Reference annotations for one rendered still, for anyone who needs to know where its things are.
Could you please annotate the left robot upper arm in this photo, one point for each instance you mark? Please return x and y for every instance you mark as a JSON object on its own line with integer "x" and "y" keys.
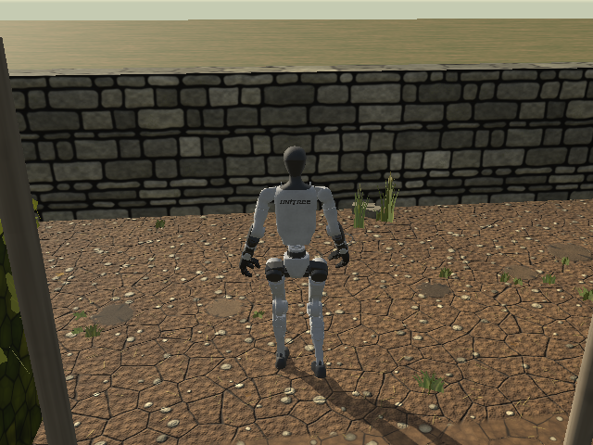
{"x": 261, "y": 211}

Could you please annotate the right robot hand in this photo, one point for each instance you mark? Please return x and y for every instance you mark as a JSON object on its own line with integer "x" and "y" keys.
{"x": 336, "y": 255}

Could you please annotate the left robot hand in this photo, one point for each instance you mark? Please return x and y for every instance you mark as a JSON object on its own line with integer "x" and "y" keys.
{"x": 244, "y": 263}

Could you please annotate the right robot shin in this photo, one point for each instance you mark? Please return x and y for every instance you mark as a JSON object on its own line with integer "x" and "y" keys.
{"x": 317, "y": 334}

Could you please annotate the robot right forearm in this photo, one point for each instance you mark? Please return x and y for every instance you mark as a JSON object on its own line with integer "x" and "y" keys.
{"x": 340, "y": 241}

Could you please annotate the right robot thigh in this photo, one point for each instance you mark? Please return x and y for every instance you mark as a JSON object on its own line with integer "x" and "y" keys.
{"x": 318, "y": 271}

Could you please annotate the right robot upper arm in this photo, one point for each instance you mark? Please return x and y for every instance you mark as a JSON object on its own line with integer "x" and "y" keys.
{"x": 324, "y": 195}

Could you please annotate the robot left forearm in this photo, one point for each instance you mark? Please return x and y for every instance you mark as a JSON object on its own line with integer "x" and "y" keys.
{"x": 250, "y": 245}

